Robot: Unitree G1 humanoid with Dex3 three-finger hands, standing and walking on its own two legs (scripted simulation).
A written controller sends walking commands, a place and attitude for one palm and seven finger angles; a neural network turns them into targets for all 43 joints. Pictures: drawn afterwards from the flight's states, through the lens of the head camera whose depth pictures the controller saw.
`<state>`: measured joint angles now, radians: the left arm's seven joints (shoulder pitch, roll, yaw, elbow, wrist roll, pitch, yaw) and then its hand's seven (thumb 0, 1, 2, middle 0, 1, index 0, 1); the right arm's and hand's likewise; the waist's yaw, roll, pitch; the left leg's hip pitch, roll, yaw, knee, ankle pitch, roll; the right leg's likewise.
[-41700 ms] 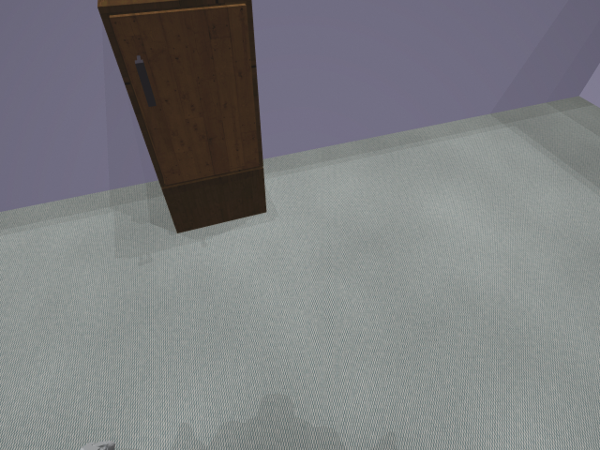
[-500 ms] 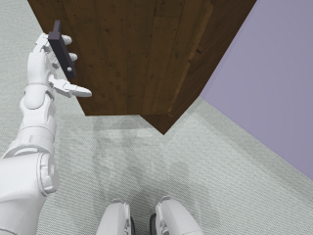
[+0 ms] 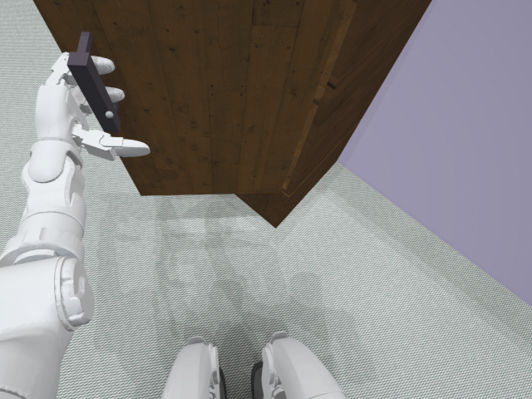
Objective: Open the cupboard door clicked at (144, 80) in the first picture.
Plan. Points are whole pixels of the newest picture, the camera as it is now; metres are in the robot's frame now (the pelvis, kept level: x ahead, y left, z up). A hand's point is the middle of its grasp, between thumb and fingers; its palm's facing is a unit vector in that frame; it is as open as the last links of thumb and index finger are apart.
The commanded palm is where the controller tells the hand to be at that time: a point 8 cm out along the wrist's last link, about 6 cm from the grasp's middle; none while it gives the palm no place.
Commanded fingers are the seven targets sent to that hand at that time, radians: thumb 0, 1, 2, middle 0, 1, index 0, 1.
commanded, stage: close the thumb around the handle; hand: left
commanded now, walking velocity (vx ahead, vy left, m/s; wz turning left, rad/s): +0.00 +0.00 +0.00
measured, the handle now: (99, 86) +0.56 +0.19 +0.06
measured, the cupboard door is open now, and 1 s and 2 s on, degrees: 45 52 90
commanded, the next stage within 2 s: pull the door open along its arc in 0.54 s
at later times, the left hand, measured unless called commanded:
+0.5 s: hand (113, 117) +0.51 +0.17 +0.06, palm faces -0.03 -1.00 -0.02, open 5.7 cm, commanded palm +0.49 +0.22 +0.05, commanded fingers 0.00 0.90 0.90 -0.40 -1.35 -0.40 -1.35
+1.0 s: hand (117, 146) +0.46 +0.16 +0.06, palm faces -0.02 -1.00 -0.01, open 5.9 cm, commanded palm +0.40 +0.21 +0.05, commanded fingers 0.00 0.90 0.90 -0.40 -1.35 -0.40 -1.35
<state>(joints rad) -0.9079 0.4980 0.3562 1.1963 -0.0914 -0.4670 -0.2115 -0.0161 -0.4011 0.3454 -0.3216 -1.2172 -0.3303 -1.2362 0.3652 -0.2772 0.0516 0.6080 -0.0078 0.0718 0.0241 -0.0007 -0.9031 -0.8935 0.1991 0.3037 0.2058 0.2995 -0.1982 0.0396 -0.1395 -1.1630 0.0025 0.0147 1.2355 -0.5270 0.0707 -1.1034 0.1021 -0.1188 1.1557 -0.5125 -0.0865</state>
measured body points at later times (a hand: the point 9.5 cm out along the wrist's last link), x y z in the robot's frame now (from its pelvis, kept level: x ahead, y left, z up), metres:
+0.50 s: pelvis +0.00 +0.00 +0.00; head +0.15 +0.03 +0.43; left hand +0.51 +0.23 +0.06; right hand +0.01 -0.26 -0.11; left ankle +0.02 +0.07 -0.63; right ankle +0.01 -0.07 -0.63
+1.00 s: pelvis +0.01 +0.01 +0.02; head +0.13 +0.02 +0.45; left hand +0.46 +0.22 +0.06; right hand +0.04 -0.25 -0.10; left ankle +0.02 +0.07 -0.63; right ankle +0.01 -0.07 -0.63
